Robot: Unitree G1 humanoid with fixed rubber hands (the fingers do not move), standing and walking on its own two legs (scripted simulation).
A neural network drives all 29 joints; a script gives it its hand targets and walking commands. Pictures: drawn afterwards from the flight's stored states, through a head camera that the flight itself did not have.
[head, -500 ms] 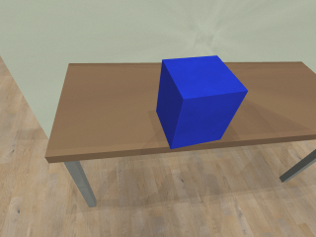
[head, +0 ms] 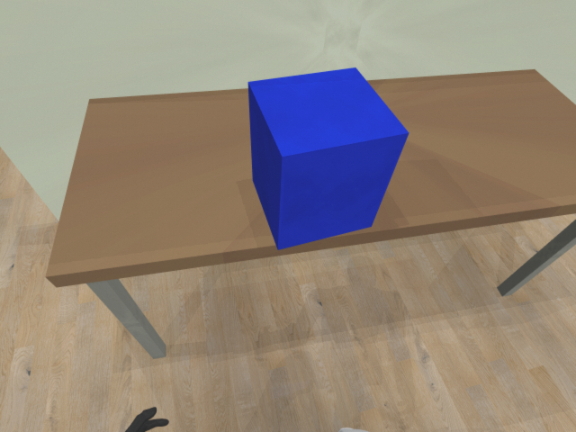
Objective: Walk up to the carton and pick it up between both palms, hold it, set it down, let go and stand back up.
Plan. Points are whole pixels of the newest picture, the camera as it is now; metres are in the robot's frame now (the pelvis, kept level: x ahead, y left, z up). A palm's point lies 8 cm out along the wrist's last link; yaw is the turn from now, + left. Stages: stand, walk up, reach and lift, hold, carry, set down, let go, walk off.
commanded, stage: walk up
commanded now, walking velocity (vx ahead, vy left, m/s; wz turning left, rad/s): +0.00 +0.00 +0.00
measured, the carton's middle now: (315, 161) +0.59 -0.06 +0.00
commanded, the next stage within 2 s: none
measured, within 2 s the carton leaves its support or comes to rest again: neither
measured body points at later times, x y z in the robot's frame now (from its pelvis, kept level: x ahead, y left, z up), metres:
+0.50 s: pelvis +0.00 -0.05 +0.00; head +0.00 -0.04 +0.45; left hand +0.00 +0.17 -0.16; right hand -0.04 -0.28 -0.15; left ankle -0.04 +0.05 -0.74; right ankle +0.05 -0.14 -0.74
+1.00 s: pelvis +0.03 -0.05 +0.01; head +0.03 -0.04 +0.46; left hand -0.03 +0.15 -0.16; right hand +0.01 -0.25 -0.15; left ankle -0.04 +0.05 -0.74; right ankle +0.05 -0.14 -0.74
